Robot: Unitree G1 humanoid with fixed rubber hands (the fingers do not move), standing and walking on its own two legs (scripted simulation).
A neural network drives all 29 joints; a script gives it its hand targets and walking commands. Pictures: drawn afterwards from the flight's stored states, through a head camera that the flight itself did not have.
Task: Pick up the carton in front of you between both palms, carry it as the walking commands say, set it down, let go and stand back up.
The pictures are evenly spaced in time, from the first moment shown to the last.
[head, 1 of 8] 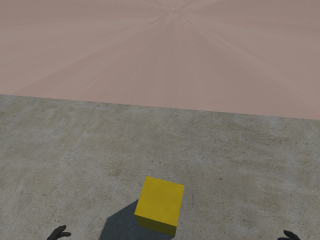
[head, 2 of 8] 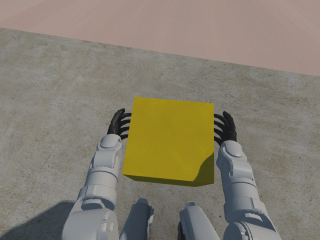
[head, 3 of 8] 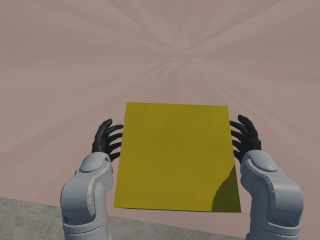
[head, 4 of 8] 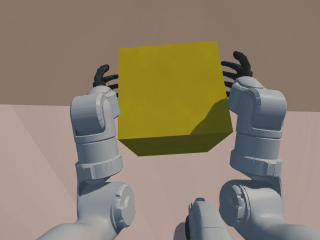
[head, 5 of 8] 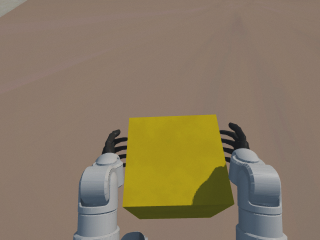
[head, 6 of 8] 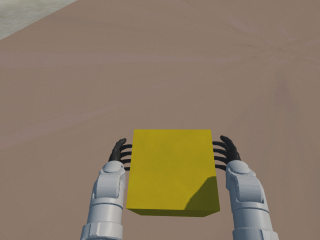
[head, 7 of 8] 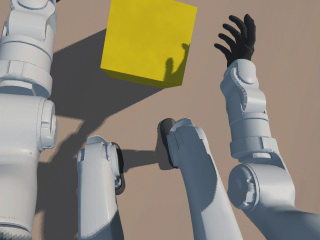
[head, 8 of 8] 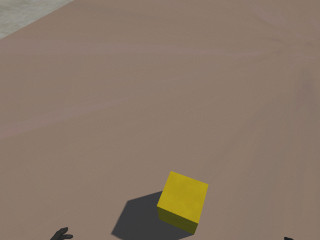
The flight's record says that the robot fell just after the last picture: no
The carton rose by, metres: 1.16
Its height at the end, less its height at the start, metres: +0.44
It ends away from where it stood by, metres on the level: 6.91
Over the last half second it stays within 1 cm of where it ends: yes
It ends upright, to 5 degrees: yes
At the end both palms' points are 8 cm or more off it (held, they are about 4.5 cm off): yes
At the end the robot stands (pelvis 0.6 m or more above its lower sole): yes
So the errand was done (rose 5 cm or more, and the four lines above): yes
